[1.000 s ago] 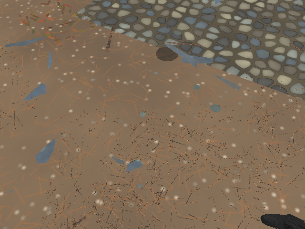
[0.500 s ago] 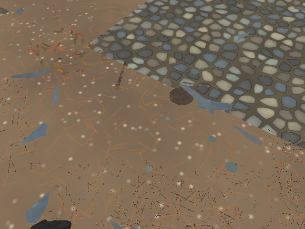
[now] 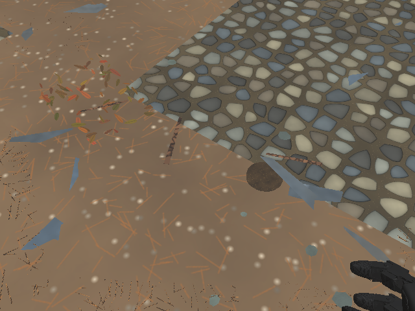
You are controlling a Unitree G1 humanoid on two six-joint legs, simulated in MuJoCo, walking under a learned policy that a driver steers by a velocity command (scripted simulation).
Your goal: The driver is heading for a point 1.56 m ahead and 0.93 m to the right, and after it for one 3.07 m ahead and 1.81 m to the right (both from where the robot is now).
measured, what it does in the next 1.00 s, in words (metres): walks ahead, turning right: right foot, then left foot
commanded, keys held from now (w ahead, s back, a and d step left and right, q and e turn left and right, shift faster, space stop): w+e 1.00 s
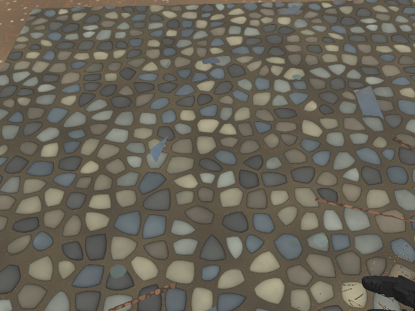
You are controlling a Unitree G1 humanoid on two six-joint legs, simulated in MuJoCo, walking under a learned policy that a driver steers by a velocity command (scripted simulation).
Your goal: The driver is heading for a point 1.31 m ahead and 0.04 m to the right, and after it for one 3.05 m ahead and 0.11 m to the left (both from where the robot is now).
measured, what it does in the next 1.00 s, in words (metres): walks ahead: right foot, then left foot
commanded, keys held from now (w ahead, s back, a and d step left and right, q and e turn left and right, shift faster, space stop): w+e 0.20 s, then w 0.26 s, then w+q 0.02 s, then s+q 0.40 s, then w+q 0.12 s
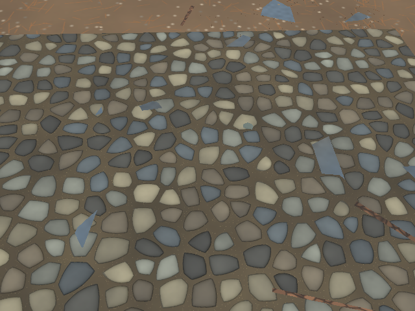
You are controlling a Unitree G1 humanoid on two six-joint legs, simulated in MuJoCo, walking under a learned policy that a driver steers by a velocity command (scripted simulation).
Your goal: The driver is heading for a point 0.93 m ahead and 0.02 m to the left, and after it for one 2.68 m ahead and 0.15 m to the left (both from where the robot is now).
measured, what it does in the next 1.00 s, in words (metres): walks ahead: right foot, then left foot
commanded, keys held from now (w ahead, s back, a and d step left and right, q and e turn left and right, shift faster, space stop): w+q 0.18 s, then w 0.72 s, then w+e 0.10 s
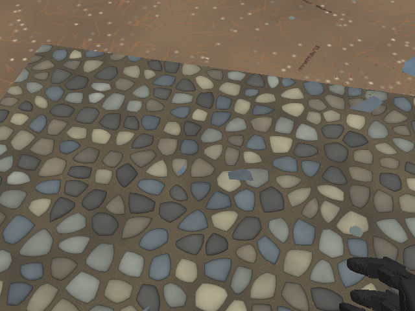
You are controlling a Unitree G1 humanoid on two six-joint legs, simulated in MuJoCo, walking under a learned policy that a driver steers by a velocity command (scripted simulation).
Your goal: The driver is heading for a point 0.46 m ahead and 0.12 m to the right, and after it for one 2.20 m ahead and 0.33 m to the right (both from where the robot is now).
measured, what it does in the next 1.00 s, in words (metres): walks ahead, turning right: right foot, then left foot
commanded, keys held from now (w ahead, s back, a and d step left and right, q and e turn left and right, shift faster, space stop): w+e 0.46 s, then e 0.16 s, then q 0.38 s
